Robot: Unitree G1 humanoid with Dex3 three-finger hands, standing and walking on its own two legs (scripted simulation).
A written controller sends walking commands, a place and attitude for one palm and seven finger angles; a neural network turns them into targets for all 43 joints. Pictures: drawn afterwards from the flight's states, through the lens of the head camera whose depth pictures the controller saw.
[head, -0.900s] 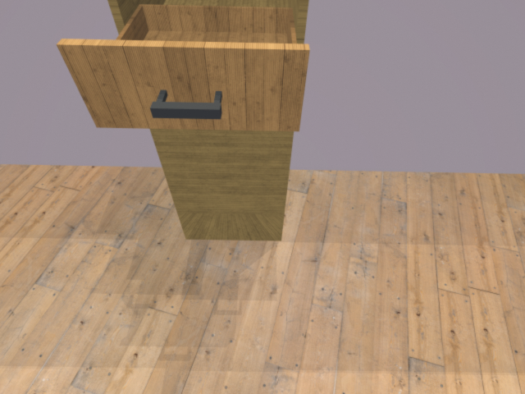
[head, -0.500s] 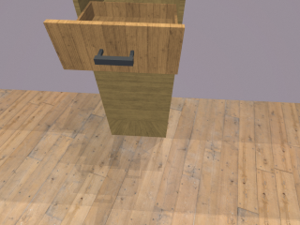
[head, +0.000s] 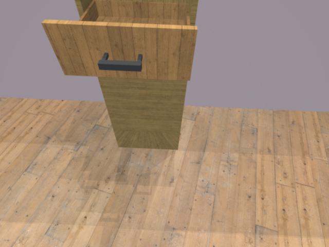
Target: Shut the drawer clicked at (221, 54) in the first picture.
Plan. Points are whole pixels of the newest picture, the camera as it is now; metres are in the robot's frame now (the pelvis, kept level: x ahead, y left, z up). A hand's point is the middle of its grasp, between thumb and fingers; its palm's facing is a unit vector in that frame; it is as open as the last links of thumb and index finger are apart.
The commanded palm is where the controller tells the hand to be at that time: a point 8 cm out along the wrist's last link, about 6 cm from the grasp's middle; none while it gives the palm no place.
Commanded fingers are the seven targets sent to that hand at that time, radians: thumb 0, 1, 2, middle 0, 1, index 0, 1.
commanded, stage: look at it before walking up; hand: left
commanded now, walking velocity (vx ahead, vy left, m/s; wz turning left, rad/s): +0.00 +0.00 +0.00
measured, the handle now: (121, 61) +0.53 +0.15 +0.16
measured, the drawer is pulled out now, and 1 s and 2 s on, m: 0.28 0.28 0.28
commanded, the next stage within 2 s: take the last steps up to it in 0.14 s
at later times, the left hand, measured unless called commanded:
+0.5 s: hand out of the picture +0.07 +0.22 -0.18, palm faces -0.03 -0.97 -0.26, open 7.4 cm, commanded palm none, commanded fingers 0.00 0.90 0.90 -0.20 -0.30 -0.20 -0.30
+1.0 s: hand (117, 238) +0.17 +0.15 -0.20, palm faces +0.07 -0.98 -0.20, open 7.4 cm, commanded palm none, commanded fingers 0.00 0.90 0.90 -0.20 -0.30 -0.20 -0.30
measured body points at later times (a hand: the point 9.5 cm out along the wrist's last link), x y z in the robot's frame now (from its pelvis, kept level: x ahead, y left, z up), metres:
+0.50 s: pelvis +0.03 +0.00 -0.01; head +0.04 +0.01 +0.44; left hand +0.07 +0.27 -0.16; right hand +0.05 -0.26 -0.16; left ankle +0.00 +0.13 -0.75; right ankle -0.02 -0.10 -0.75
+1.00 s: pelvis +0.13 -0.04 -0.02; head +0.18 -0.03 +0.42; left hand +0.17 +0.20 -0.18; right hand +0.08 -0.27 -0.17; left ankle +0.07 +0.09 -0.70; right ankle +0.15 -0.15 -0.75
